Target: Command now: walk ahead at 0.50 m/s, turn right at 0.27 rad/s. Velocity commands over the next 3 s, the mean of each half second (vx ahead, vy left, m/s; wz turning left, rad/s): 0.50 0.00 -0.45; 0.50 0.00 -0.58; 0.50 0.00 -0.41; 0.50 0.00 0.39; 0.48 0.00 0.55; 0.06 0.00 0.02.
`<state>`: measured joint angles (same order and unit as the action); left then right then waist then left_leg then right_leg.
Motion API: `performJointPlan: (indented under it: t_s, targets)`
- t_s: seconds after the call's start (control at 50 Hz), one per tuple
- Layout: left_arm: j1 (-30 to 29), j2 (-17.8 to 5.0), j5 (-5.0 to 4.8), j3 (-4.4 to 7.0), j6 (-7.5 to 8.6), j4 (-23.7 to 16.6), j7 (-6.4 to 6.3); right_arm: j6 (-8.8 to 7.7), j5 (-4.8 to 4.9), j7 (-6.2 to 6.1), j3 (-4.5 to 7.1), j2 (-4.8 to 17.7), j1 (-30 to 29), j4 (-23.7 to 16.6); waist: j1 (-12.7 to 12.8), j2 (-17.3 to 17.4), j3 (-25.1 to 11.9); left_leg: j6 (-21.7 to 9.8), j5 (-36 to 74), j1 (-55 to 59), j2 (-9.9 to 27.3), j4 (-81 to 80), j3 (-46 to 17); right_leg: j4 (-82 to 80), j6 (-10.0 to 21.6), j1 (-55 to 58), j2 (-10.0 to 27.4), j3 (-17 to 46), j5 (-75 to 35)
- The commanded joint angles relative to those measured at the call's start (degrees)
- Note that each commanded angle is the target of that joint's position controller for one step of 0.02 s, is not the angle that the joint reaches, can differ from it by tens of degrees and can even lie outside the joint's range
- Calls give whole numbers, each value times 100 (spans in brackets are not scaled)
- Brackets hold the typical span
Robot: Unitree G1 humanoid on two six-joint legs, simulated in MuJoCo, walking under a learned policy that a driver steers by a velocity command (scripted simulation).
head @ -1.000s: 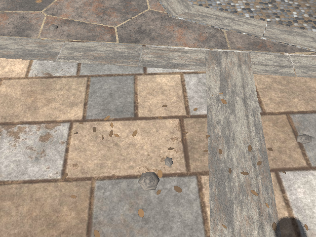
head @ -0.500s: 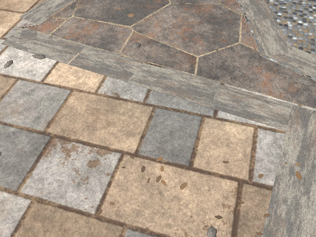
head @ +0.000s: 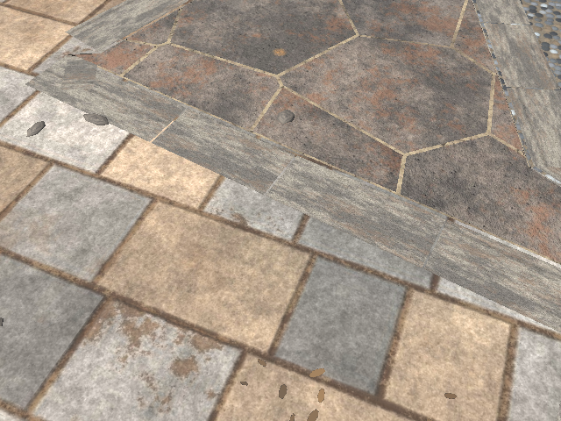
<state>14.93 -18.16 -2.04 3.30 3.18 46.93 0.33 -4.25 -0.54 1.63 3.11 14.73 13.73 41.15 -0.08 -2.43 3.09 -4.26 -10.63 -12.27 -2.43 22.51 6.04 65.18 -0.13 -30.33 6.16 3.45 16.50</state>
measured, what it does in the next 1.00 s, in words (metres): walks ahead, turning right: right foot, then left foot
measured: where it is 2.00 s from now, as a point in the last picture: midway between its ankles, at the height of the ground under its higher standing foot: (452, 261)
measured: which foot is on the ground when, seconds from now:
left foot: down 0.00-0.34, up 0.36-0.80, down 0.82-1.00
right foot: up 0.00-0.34, down 0.36-0.84, up 0.86-1.00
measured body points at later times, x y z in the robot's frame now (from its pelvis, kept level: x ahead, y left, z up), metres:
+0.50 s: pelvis +0.28 -0.08 -0.01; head +0.32 -0.09 +0.44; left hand +0.48 +0.16 -0.11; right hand +0.33 -0.37 -0.12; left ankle +0.23 +0.09 -0.65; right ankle +0.31 -0.15 -0.74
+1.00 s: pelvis +0.56 -0.11 +0.00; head +0.59 -0.12 +0.45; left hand +0.81 +0.06 -0.11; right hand +0.51 -0.41 -0.10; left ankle +0.64 -0.04 -0.74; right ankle +0.45 -0.20 -0.65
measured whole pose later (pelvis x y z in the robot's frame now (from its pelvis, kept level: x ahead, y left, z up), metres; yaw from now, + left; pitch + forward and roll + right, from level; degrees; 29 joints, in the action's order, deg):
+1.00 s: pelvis +0.56 -0.11 +0.00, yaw -35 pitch +1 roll +2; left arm 16.8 -18.1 -1.5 4.0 0.9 39.4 -0.3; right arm -5.7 -0.5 0.5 3.1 15.1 12.7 42.5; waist -0.6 -2.8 1.4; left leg -1.5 -10.9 -14.7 -1.8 24.5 2.9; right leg 67.9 0.5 -29.0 1.2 4.2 19.8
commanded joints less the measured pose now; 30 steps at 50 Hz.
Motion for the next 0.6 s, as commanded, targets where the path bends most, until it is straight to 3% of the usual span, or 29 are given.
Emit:
performJointPlan:
  t_s: [0.02, 0.06, 0.14, 0.24, 0.3, 0.32, 0.34, 0.36, 0.38, 0.4, 0.42, 0.44, 0.46, 0.48, 0.52, 0.6]
  targets:
    - [266, -295, 7, 111, -93, -222, -44, -241, -61, -50, 206, 645, -155, -178, 99, 587, -210, -767, 1434, 333, 1584, -1461, -901, -130, -133, -544, 231, 316, -697]
    - [7, -243, 33, 105, -80, -315, -39, -246, -80, -107, 216, 665, -63, -48, 33, 563, -69, -697, 1607, 481, 1508, -1522, -527, -691, -177, -841, 175, 386, -1266]
    - [-651, -68, 77, 17, -17, -521, 100, -204, -32, -187, 244, 831, 44, 106, -212, 462, 138, -517, 1659, 704, 1449, -1649, 73, -2080, -88, -741, 54, -30, -2242]
    - [-1398, -20, 83, -41, -5, -977, 307, 15, 90, -241, 319, 1027, 506, 397, -454, 379, 354, -460, 2451, 1825, 1821, -1230, 348, -2851, 208, -1202, -75, -434, -1725]
    - [-1138, -228, 73, 69, -51, -1111, 380, 164, 127, -314, 373, 1250, 373, 374, -126, 678, -82, -280, 4953, 2140, 1850, -253, 564, -2886, 526, -442, -548, -912, -891]
    - [-698, -392, 65, 161, -77, -1052, 369, 212, 136, -343, 387, 1320, 308, 348, 150, 768, -375, -212, 5665, 2095, 1812, 445, 613, -2842, 668, 150, -769, -1034, -623]
    - [65, -657, 56, 313, -92, -900, 317, 240, 163, -364, 382, 1351, 199, 320, 602, 725, -780, -74, 5644, 1693, 1670, 1511, 693, -3108, 868, 1263, -978, -1025, -742]
    - [971, -1046, 57, 501, -144, -706, 206, 196, 134, -386, 324, 1250, 183, 256, 1056, 334, -1264, 165, 4250, 527, 1408, 3090, 697, -3447, 1144, 2947, -732, -314, -949]
    - [937, -1637, 24, 603, -132, -711, 136, 49, -76, -283, 60, 354, 756, -28, 377, -1223, -1635, 589, -1500, -2186, 178, 5231, 362, -3763, 2201, 4917, 787, 2832, -291]
    - [1029, -1289, 77, 483, -34, -888, 157, -203, 88, -184, 52, 654, 367, -104, 667, -679, -2487, 534, -2388, -2958, -132, 6049, -1103, -4636, 2624, 5485, 1299, 4608, 295]
    - [845, -958, 123, 393, 37, -871, 161, -344, 303, -115, 129, 955, -226, -293, 789, -364, -1747, 376, -1873, -3415, 226, 5896, -1317, -4825, 2267, 5044, 1151, 3785, 36]
    - [511, -794, 96, 348, 79, -902, 159, -421, 280, -124, 97, 918, -374, -347, 543, 93, -1150, 286, -1376, -3303, 482, 5343, -1268, -4824, 2038, 4205, 891, 3045, -460]
    - [124, -630, 88, 299, 91, -962, 156, -437, 129, -164, 122, 916, -403, -291, 278, 347, -762, 318, -1141, -2999, 660, 4790, -1209, -4859, 1879, 3417, 654, 2502, -1160]
    - [-99, -476, 155, 239, 102, -1063, 127, -384, 46, -173, 167, 982, -295, -253, 84, 257, -664, 366, -957, -2586, 775, 4515, -1237, -4969, 1837, 2900, 501, 2158, -1717]
    - [-201, -524, 156, 246, 107, -1127, 85, -247, -17, -167, 169, 898, -140, -250, -89, 180, -563, 553, -816, -2273, 810, 4053, -1142, -5152, 1857, 2354, 372, 1874, -2248]
    - [25, -805, 103, 322, 68, -1019, -64, -127, -53, -182, 32, 563, -798, -444, 84, 34, -286, 872, 348, -2038, 626, 2439, -881, -5214, 1584, 1552, -69, 1146, -2335]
